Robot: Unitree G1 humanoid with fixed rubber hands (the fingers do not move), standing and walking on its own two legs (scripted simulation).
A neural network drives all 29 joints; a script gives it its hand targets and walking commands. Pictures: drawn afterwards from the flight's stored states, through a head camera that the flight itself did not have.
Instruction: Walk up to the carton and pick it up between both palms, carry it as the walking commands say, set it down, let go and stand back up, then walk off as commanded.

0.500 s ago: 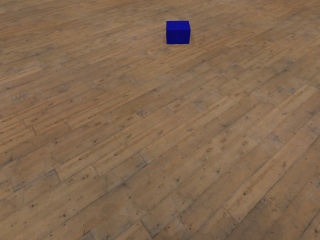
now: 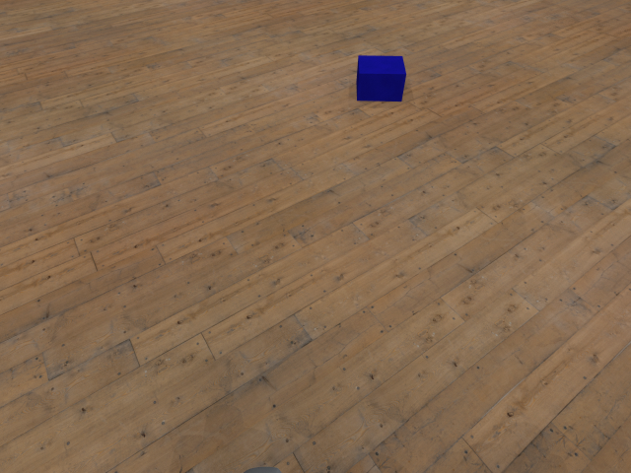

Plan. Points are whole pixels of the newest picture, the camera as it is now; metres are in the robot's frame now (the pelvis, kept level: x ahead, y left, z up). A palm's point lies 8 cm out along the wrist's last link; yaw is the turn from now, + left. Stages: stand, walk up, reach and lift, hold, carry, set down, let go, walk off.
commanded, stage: walk off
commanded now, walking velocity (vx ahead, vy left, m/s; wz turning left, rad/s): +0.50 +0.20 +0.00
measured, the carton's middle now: (379, 78) +2.43 -0.20 -0.69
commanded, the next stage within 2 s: none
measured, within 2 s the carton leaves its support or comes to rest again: neither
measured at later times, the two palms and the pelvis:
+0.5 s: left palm (152, 313) +0.36 +0.33 -0.11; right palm out of the picture +0.10 -0.10 -0.16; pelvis +0.20 +0.11 -0.01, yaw -2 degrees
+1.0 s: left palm (97, 338) +0.33 +0.44 -0.16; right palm (354, 237) +0.59 -0.02 -0.14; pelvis +0.44 +0.22 -0.03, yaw -1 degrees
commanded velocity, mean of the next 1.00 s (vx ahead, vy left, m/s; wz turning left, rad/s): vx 0.50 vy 0.20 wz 0.00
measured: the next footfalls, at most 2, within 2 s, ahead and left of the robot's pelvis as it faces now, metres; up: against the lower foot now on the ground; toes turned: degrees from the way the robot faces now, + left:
left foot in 0.10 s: +0.16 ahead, +0.17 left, +0.00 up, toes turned +8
right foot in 0.56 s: +0.36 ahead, +0.01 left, +0.00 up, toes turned -13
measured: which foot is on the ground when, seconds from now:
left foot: up 0.00-0.08, down 0.10-0.58, up 0.60-0.96, down 0.98-1.00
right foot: down 0.00-0.12, up 0.14-0.54, down 0.56-1.00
